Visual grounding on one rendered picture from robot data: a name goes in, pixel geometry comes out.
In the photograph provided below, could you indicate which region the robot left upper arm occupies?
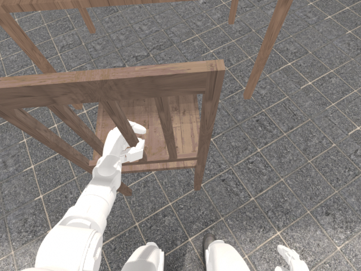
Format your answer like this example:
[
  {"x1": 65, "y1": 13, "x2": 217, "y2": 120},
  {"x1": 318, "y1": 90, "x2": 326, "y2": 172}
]
[{"x1": 21, "y1": 225, "x2": 103, "y2": 271}]

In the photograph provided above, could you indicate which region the left robot hand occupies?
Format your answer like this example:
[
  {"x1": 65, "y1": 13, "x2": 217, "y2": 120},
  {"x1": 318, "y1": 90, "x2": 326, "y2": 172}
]
[{"x1": 103, "y1": 121, "x2": 146, "y2": 163}]

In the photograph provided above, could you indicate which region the chair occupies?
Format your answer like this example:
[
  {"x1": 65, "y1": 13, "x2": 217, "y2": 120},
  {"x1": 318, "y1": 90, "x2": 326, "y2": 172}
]
[{"x1": 0, "y1": 59, "x2": 226, "y2": 196}]

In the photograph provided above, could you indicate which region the right robot hand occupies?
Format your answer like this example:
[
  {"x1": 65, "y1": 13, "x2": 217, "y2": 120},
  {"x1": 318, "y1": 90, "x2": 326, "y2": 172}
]
[{"x1": 275, "y1": 245, "x2": 309, "y2": 271}]

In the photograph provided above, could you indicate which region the robot right foot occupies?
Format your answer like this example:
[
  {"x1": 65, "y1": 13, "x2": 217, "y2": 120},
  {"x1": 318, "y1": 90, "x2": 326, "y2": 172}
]
[{"x1": 202, "y1": 233, "x2": 217, "y2": 271}]

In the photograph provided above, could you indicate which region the table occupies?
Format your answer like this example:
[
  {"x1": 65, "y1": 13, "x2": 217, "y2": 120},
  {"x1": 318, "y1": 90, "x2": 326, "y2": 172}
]
[{"x1": 0, "y1": 0, "x2": 293, "y2": 110}]

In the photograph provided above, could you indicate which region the right robot thigh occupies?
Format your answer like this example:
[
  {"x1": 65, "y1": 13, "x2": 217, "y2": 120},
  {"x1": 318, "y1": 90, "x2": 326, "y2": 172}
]
[{"x1": 205, "y1": 243, "x2": 250, "y2": 271}]

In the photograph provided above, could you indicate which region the robot left forearm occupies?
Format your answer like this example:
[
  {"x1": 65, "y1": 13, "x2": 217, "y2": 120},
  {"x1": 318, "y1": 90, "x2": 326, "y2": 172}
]
[{"x1": 35, "y1": 155, "x2": 122, "y2": 268}]

